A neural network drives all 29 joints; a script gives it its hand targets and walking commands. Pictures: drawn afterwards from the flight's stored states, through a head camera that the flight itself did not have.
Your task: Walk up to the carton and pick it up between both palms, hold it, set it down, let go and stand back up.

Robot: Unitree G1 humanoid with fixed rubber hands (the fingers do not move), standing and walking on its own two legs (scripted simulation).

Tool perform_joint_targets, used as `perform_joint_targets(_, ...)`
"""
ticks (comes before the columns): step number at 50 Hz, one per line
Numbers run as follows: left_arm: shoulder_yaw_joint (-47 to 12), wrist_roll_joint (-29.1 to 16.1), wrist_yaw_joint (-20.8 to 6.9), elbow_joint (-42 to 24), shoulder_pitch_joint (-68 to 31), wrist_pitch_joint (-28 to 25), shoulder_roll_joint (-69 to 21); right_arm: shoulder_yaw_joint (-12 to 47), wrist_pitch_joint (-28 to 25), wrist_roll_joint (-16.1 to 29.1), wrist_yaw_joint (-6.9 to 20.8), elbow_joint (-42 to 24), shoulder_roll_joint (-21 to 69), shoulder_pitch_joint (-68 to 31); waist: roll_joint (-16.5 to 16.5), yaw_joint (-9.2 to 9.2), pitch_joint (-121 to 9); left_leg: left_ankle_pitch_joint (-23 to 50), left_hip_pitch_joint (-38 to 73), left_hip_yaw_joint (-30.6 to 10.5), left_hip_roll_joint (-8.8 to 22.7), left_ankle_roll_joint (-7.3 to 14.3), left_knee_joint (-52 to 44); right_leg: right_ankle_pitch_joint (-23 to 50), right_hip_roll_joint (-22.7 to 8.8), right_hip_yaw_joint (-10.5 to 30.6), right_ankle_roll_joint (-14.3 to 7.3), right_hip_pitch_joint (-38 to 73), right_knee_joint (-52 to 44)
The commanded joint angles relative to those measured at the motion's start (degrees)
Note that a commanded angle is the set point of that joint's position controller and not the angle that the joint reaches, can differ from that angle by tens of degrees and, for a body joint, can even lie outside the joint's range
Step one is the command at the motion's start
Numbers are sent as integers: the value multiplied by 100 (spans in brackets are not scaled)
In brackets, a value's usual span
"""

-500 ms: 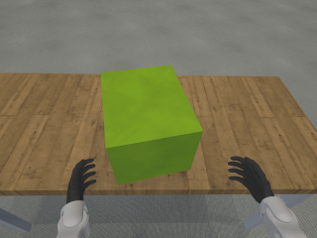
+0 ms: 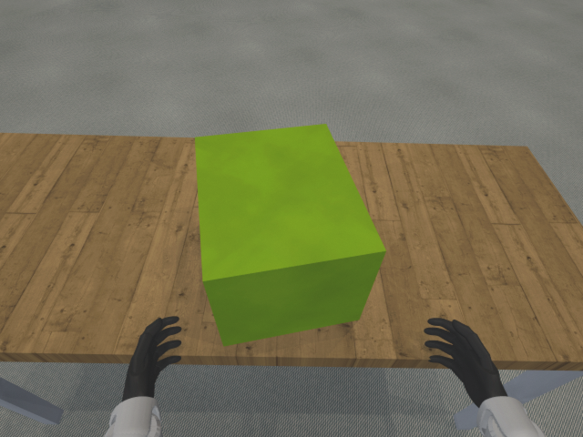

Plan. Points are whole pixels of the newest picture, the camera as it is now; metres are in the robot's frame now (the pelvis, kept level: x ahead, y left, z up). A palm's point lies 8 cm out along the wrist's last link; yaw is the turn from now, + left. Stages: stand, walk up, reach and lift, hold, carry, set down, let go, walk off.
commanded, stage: set down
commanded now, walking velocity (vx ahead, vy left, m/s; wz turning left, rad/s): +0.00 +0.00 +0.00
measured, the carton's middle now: (277, 229) +0.42 +0.04 +0.02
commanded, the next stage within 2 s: let go in 1.00 s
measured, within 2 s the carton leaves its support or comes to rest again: neither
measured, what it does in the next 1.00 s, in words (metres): stands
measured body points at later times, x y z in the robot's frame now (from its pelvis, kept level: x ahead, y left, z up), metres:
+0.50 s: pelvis -0.01 +0.01 +0.00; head -0.07 +0.02 +0.44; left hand +0.20 +0.22 -0.02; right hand +0.21 -0.23 -0.01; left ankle +0.01 +0.15 -0.75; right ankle -0.03 -0.09 -0.75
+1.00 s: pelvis -0.02 +0.03 +0.00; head -0.07 +0.03 +0.44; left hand +0.20 +0.22 -0.01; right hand +0.21 -0.22 -0.01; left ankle +0.01 +0.15 -0.75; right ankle -0.03 -0.09 -0.75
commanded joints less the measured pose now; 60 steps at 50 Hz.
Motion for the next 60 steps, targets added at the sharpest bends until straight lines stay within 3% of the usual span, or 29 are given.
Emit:
perform_joint_targets(1, 144, 98, -148, -34, -231, 114, 417, -284, 26, -216, -113, -260, -652, -331, -296, -22, -149, 765, 779, 35, -412, 172, -14, 1238, -210, 388, 127, -678, -653)
perform_joint_targets(2, 116, 84, -125, -326, -246, 91, 376, -339, 4, -196, -95, -402, -731, -311, -238, -27, -266, 904, 849, -3, -383, 140, -28, 1303, -168, 334, 121, -672, -585)
perform_joint_targets(4, 98, 110, -185, 104, -270, 178, 401, -299, 108, -293, -138, -93, -586, -289, -286, -67, -11, 753, 846, 29, -414, 164, -49, 1080, -197, 369, 101, -707, -707)
perform_joint_targets(5, 131, 108, -154, -89, -256, 142, 405, -337, 86, -288, -106, -269, -661, -338, -214, 9, -88, 886, 927, -3, -380, 152, -50, 1073, -151, 294, 82, -759, -656)
perform_joint_targets(10, 97, 207, -322, 731, -366, 437, 464, -310, 450, -530, -132, 394, -499, -359, -250, -59, 463, 483, 1030, 60, -384, 192, -95, 194, -197, 285, 53, -1053, -906)
perform_joint_targets(11, 174, 206, -325, 505, -532, 463, 505, -326, 480, -510, -114, 206, -506, -552, -207, 44, 385, 488, 1083, 54, -373, 182, -85, 10, -201, 280, 71, -1093, -918)
perform_joint_targets(14, 110, 259, -360, 725, -672, 633, 439, -409, 677, -614, -57, 382, -588, -667, -142, 17, 665, 256, 1120, 57, -339, 220, -130, -471, -171, 193, 13, -1359, -959)
perform_joint_targets(15, 119, 264, -374, 756, -735, 660, 463, -373, 733, -635, -42, 471, -532, -754, -109, 119, 660, 234, 1104, 91, -342, 206, -135, -512, -201, 206, 5, -1305, -981)
perform_joint_targets(16, 92, 289, -391, 918, -699, 726, 407, -386, 801, -654, -28, 558, -538, -699, -119, 45, 768, 170, 1100, 78, -339, 209, -144, -617, -180, 197, -12, -1385, -991)
perform_joint_targets(20, 71, 308, -473, 1103, -943, 865, 384, -373, 1018, -742, -6, 622, -434, -916, -148, 51, 988, -83, 1092, 140, -347, 202, -144, -980, -212, 204, -36, -1578, -1094)
perform_joint_targets(21, 96, 295, -413, 726, -1073, 795, 377, -404, 991, -700, 62, 412, -510, -1078, -63, 130, 825, 6, 1145, 113, -315, 181, -128, -1058, -183, 146, -67, -1658, -1039)
perform_joint_targets(25, 48, 338, -491, 1189, -1179, 1003, 382, -367, 1243, -849, 57, 559, -373, -1144, -136, 79, 1175, -431, 1021, 176, -334, 239, -178, -1422, -237, 182, -107, -1823, -1161)
perform_joint_targets(28, 63, 339, -587, 1286, -1309, 1104, 436, -380, 1372, -956, -6, 618, -355, -1239, -178, 48, 1113, -490, 1077, 188, -347, 254, -175, -1415, -237, 162, -95, -1832, -1139)
perform_joint_targets(29, 95, 346, -517, 929, -1303, 1037, 423, -406, 1322, -873, 45, 389, -465, -1346, -94, 150, 946, -345, 1101, 177, -321, 205, -171, -1396, -198, 99, -114, -1780, -1086)
perform_joint_targets(30, 34, 352, -569, 1301, -1392, 1123, 446, -392, 1384, -939, 12, 621, -374, -1325, -123, 36, 1070, -466, 1047, 219, -369, 217, -145, -1409, -254, 180, -107, -1794, -1117)
perform_joint_targets(31, 21, 333, -520, 1009, -1341, 1083, 426, -420, 1364, -892, 53, 417, -492, -1327, -83, 89, 904, -362, 1114, 185, -310, 186, -179, -1397, -177, 91, -111, -1771, -1078)
perform_joint_targets(32, 13, 324, -618, 1502, -1358, 1198, 454, -359, 1462, -1004, -11, 742, -362, -1284, -203, 27, 1120, -564, 1003, 224, -359, 233, -160, -1418, -223, 179, -114, -1740, -1120)
perform_joint_targets(33, 39, 352, -660, 1508, -1350, 1231, 494, -350, 1489, -1048, -47, 644, -360, -1269, -325, 7, 1081, -577, 1090, 236, -351, 232, -163, -1509, -240, 208, -94, -1748, -1173)
perform_joint_targets(34, 69, 366, -623, 1184, -1378, 1172, 490, -390, 1447, -1001, -28, 466, -428, -1316, -238, 66, 940, -493, 1110, 193, -313, 208, -155, -1444, -189, 123, -103, -1713, -1103)
perform_joint_targets(39, 53, 379, -713, 1399, -1468, 1294, 574, -357, 1547, -1114, -103, 574, -321, -1317, -252, 21, 980, -647, 1058, 223, -319, 199, -171, -1489, -214, 130, -101, -1628, -1091)
perform_joint_targets(40, 56, 390, -764, 1686, -1427, 1362, 622, -322, 1600, -1184, -152, 707, -254, -1253, -271, -23, 1076, -750, 998, 255, -341, 205, -184, -1486, -230, 159, -77, -1547, -1091)
perform_joint_targets(41, 29, 376, -741, 1460, -1411, 1331, 592, -355, 1567, -1145, -148, 563, -315, -1289, -273, 15, 973, -674, 1066, 240, -303, 194, -179, -1506, -218, 129, -85, -1584, -1082)
perform_joint_targets(42, 20, 363, -743, 1512, -1424, 1352, 633, -337, 1565, -1159, -155, 555, -268, -1287, -269, 15, 1066, -706, 1036, 267, -314, 172, -179, -1593, -223, 121, -83, -1608, -1078)
perform_joint_targets(43, 43, 399, -852, 2008, -1441, 1496, 688, -285, 1694, -1277, -237, 919, -143, -1211, -314, -99, 1288, -972, 974, 285, -364, 204, -181, -1634, -274, 194, -70, -1597, -1120)
perform_joint_targets(45, 21, 396, -781, 1448, -1417, 1453, 603, -337, 1623, -1194, -202, 526, -253, -1295, -184, -30, 1136, -859, 1005, 252, -291, 148, -234, -1534, -183, 47, -106, -1518, -1033)
perform_joint_targets(46, 25, 434, -848, 1835, -1397, 1556, 648, -307, 1717, -1302, -252, 821, -133, -1198, -179, -66, 1264, -1021, 925, 297, -325, 180, -260, -1517, -220, 78, -99, -1420, -1019)
perform_joint_targets(50, 34, 466, -790, 1440, -1295, 1526, 588, -313, 1666, -1204, -218, 518, -228, -1227, -64, 11, 1191, -879, 924, 247, -242, 123, -296, -1380, -134, -59, -126, -1283, -897)
perform_joint_targets(51, 3, 463, -876, 1952, -1313, 1648, 644, -269, 1741, -1335, -289, 781, -110, -1171, -195, -55, 1425, -1078, 839, 289, -262, 172, -312, -1417, -169, -12, -94, -1279, -927)
perform_joint_targets(60, 27, 586, -983, 1842, -1218, 1796, 601, -215, 1885, -1411, -416, 611, -80, -1101, -120, -44, 1756, -1277, 684, 312, -215, 140, -477, -1401, -124, -59, -91, -921, -913)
